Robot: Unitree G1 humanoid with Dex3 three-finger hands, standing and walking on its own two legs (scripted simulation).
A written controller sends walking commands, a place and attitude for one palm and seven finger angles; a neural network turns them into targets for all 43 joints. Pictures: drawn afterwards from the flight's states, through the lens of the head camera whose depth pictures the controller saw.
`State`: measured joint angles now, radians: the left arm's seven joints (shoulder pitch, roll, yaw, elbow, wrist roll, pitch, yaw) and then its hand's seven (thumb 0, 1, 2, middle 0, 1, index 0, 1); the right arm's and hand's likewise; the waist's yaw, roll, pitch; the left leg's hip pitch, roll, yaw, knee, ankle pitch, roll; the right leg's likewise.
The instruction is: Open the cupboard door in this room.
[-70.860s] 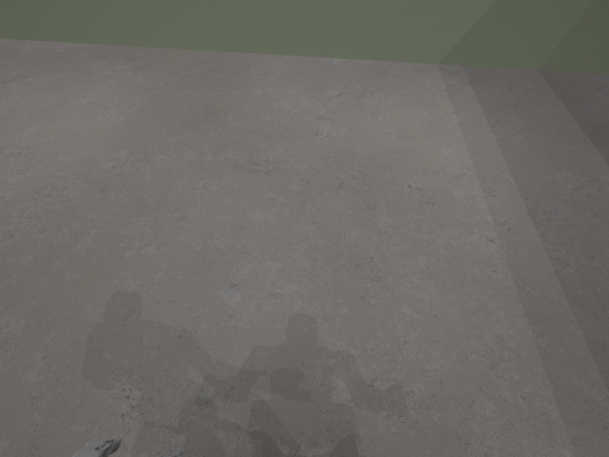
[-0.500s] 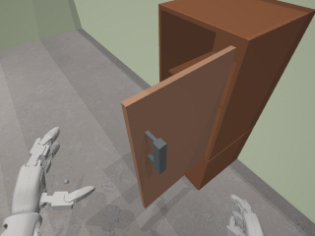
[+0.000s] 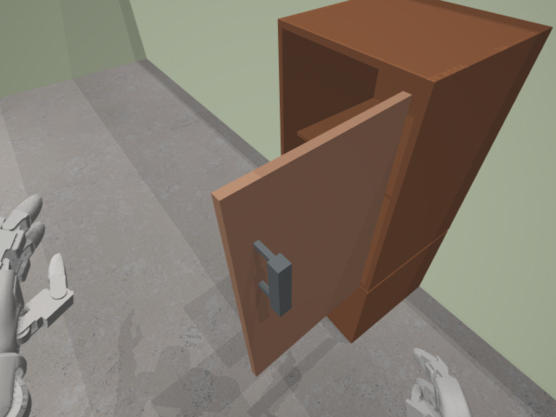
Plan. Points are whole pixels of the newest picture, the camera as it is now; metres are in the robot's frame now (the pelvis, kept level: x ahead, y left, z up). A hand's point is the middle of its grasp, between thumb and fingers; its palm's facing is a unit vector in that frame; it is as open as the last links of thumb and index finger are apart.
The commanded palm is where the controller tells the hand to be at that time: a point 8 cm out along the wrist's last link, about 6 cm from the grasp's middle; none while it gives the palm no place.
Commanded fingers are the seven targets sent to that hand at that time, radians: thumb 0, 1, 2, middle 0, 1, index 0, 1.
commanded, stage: draw the hand back to the body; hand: left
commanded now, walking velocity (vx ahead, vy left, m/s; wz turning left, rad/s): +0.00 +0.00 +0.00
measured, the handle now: (271, 277) +0.31 +0.06 +0.04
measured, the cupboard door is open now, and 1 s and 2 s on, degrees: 94 94 94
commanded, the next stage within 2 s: step back with the hand held close in 0.24 s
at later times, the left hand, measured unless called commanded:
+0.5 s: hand (71, 299) +0.18 +0.25 +0.16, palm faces +0.43 -0.78 -0.45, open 7.4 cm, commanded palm +0.13 +0.29 +0.17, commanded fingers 0.00 0.90 0.90 -0.20 -0.30 -0.20 -0.30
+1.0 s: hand (11, 369) +0.11 +0.27 +0.15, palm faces +0.41 -0.74 -0.53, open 7.4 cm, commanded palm +0.04 +0.31 +0.17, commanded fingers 0.00 0.90 0.90 -0.20 -0.30 -0.20 -0.30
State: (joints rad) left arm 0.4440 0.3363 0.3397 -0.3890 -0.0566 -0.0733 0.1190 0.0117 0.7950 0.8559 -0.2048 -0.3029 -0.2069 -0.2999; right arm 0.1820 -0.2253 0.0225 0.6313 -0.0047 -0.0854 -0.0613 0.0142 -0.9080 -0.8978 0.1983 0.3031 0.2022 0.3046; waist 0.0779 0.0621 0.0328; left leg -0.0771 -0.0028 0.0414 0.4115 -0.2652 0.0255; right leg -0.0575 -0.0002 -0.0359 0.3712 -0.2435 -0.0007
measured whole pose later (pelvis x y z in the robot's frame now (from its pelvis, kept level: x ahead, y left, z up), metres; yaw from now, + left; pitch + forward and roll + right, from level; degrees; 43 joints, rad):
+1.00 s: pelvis -0.09 +0.01 -0.02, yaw +1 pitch -1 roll -1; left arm 0.54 0.42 0.44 -0.52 0.00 -0.21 0.15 0.02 0.89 0.90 -0.21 -0.30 -0.22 -0.30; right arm 0.23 -0.21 -0.01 0.54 0.01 -0.07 -0.08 0.01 -0.91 -0.90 0.20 0.30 0.20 0.30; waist 0.00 -0.01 0.08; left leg -0.38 -0.02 0.05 0.59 -0.20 0.06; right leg -0.37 0.01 0.02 0.58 -0.20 0.02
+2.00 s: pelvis -0.28 -0.02 -0.01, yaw -2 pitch +0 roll +0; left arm 0.56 0.42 0.40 -0.46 -0.04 -0.18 0.15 0.02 0.89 0.90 -0.21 -0.30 -0.21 -0.30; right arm 0.25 -0.24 -0.01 0.62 0.00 -0.10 -0.07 0.01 -0.91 -0.90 0.20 0.30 0.20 0.30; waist -0.04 -0.02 -0.02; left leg -0.34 -0.02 0.04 0.52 -0.17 0.03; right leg -0.15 0.03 -0.04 0.53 -0.38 -0.04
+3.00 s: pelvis -0.31 -0.02 +0.00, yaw +0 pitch -2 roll -1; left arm 0.34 0.19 0.00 1.18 0.00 0.02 0.02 0.01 0.93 0.90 -0.20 -0.30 -0.21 -0.30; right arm 0.25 -0.20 0.00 1.13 -0.02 0.03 -0.03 0.01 -0.91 -0.90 0.20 0.30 0.20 0.30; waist 0.01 0.01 0.10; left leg -0.26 0.00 -0.03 0.43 -0.13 0.00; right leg -0.10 0.04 -0.08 0.40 -0.26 -0.05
